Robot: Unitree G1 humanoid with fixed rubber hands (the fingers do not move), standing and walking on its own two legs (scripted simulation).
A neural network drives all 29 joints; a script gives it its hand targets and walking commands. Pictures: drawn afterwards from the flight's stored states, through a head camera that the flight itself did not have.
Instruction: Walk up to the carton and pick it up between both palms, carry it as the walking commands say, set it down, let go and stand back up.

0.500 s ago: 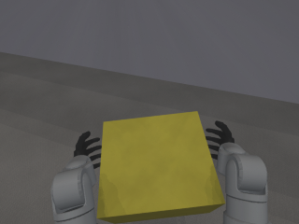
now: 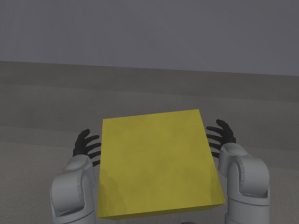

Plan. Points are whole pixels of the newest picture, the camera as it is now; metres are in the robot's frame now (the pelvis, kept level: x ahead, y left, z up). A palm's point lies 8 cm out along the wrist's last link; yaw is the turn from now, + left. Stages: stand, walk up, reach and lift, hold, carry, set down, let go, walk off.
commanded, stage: carry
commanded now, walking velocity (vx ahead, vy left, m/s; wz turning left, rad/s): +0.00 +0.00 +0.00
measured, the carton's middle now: (156, 164) +0.29 +0.01 +0.02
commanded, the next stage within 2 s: none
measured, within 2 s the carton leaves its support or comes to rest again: neither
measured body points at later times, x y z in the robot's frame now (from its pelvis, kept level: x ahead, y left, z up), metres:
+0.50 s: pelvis -0.12 -0.02 +0.00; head -0.15 -0.03 +0.45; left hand +0.16 +0.12 +0.11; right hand +0.14 -0.22 +0.11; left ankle -0.06 +0.09 -0.70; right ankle +0.00 -0.14 -0.70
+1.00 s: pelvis -0.19 -0.02 +0.01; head -0.22 -0.02 +0.46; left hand +0.09 +0.12 +0.11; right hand +0.06 -0.22 +0.11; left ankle -0.16 +0.08 -0.70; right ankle -0.07 -0.14 -0.70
